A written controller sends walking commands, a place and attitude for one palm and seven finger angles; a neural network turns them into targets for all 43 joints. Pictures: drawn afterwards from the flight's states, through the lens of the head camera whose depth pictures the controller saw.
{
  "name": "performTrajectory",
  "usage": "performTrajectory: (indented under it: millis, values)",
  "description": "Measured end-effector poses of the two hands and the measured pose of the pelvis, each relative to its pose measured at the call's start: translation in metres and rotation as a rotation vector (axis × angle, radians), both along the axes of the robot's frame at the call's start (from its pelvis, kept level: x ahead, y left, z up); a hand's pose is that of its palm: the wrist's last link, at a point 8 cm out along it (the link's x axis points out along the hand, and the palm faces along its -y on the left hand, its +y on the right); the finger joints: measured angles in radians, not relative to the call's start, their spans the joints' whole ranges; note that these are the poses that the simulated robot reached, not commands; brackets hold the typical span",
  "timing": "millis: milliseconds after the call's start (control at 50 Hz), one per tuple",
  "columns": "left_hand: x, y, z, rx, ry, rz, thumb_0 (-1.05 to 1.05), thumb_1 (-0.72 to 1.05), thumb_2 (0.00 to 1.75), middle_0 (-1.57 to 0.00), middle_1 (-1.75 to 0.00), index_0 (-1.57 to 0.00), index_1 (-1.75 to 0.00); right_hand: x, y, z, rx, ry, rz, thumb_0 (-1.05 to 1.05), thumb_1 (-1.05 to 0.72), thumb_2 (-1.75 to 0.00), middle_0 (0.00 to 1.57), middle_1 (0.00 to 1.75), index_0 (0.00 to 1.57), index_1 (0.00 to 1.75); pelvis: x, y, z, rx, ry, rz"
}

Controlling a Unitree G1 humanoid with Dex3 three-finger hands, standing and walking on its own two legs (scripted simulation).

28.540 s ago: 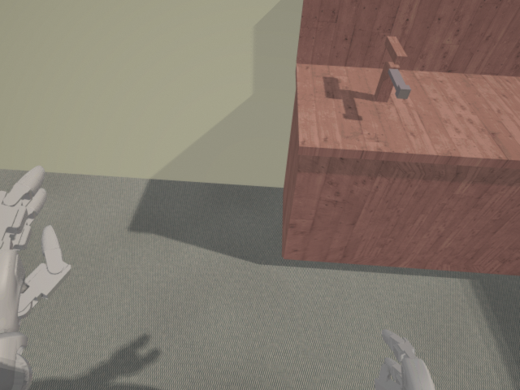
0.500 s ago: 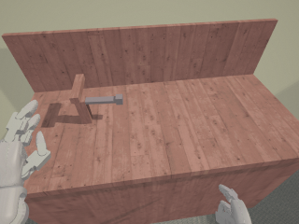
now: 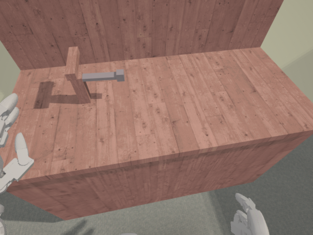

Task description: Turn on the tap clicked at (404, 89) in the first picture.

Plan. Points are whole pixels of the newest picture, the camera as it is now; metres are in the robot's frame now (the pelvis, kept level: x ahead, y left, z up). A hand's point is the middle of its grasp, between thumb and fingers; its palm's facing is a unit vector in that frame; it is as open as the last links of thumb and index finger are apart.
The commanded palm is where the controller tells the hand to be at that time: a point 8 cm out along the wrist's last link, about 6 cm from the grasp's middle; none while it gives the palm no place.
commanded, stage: step back with the hand held close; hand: left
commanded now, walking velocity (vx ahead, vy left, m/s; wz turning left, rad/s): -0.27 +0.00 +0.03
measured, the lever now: (120, 75) +0.57 +0.17 +0.06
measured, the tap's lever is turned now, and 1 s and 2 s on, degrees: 86 86 86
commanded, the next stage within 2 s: stop stepping back and stand still in 1.02 s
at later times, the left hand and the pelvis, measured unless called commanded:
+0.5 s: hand (25, 169) +0.19 +0.24 +0.17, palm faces +0.39 -0.80 -0.46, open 7.4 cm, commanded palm +0.14 +0.28 +0.18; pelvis -0.02 -0.01 -0.01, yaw +1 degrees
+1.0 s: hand out of the picture +0.09 +0.25 +0.19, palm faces +0.48 -0.78 -0.39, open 7.4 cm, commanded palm +0.04 +0.28 +0.18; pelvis -0.10 -0.01 +0.00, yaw +4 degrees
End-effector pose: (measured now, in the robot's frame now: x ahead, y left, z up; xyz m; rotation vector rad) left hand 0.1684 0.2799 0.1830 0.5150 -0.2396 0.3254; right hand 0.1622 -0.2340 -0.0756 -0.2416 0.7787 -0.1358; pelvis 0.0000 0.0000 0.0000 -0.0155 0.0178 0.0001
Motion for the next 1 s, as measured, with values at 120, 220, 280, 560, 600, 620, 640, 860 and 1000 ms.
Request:
performTrajectory:
  millis: [120, 220, 280, 560, 600, 620, 640, 860, 1000]
  values:
    - [-0.009, 0.003, 0.000, 0.018, -0.035, 0.012, 0.02, 0.89, 0.90, -0.21, -0.30, -0.21, -0.30, -0.013, 0.007, -0.005, 0.013, -0.004, 0.007, 0.02, -0.91, -0.90, 0.20, 0.30, 0.21, 0.30, -0.010, 0.001, -0.004, 0.001, -0.005, 0.004]
    - [-0.012, 0.001, 0.000, 0.008, -0.062, 0.009, 0.02, 0.89, 0.90, -0.21, -0.30, -0.21, -0.30, -0.018, 0.009, -0.007, 0.018, -0.007, 0.017, 0.02, -0.90, -0.90, 0.20, 0.30, 0.21, 0.30, -0.015, 0.000, -0.006, -0.004, -0.004, 0.005]
    - [-0.012, -0.002, 0.000, 0.002, -0.079, -0.008, 0.02, 0.89, 0.90, -0.21, -0.30, -0.21, -0.30, -0.019, 0.008, -0.007, 0.011, -0.008, 0.017, 0.02, -0.90, -0.90, 0.20, 0.30, 0.21, 0.30, -0.016, 0.000, -0.007, -0.007, -0.001, 0.006]
    - [-0.023, -0.011, 0.008, 0.069, -0.120, -0.010, 0.01, 0.89, 0.90, -0.21, -0.30, -0.21, -0.30, -0.020, -0.002, -0.010, 0.010, -0.031, 0.025, 0.02, -0.90, -0.90, 0.20, 0.30, 0.21, 0.30, -0.023, -0.014, -0.012, 0.015, -0.010, 0.018]
    - [-0.027, -0.018, 0.008, 0.059, -0.123, -0.006, 0.01, 0.89, 0.90, -0.21, -0.30, -0.21, -0.30, -0.021, -0.004, -0.012, 0.019, -0.028, 0.034, 0.02, -0.90, -0.90, 0.20, 0.30, 0.21, 0.30, -0.025, -0.019, -0.012, 0.011, -0.011, 0.019]
    - [-0.029, -0.021, 0.007, 0.046, -0.126, -0.007, 0.02, 0.89, 0.90, -0.21, -0.30, -0.21, -0.30, -0.021, -0.006, -0.013, 0.023, -0.024, 0.036, 0.02, -0.90, -0.90, 0.20, 0.30, 0.21, 0.30, -0.027, -0.021, -0.012, 0.010, -0.008, 0.024]
    - [-0.031, -0.024, 0.007, 0.027, -0.129, -0.011, 0.02, 0.89, 0.90, -0.21, -0.30, -0.21, -0.30, -0.023, -0.007, -0.013, 0.026, -0.018, 0.036, 0.02, -0.90, -0.90, 0.20, 0.30, 0.21, 0.30, -0.029, -0.022, -0.011, 0.013, -0.005, 0.031]
    - [-0.078, -0.008, 0.005, 0.035, -0.092, -0.025, 0.01, 0.89, 0.89, -0.21, -0.30, -0.22, -0.30, -0.058, -0.008, 0.003, -0.052, -0.019, 0.054, 0.01, -0.91, -0.90, 0.20, 0.30, 0.21, 0.30, -0.073, -0.009, -0.009, 0.039, 0.031, 0.089]
    - [-0.119, 0.010, 0.015, 0.011, -0.140, 0.077, 0.02, 0.89, 0.90, -0.21, -0.30, -0.22, -0.30, -0.102, 0.009, 0.002, 0.012, -0.025, 0.051, 0.01, -0.91, -0.90, 0.20, 0.30, 0.20, 0.30, -0.099, -0.011, 0.001, 0.013, -0.007, 0.068]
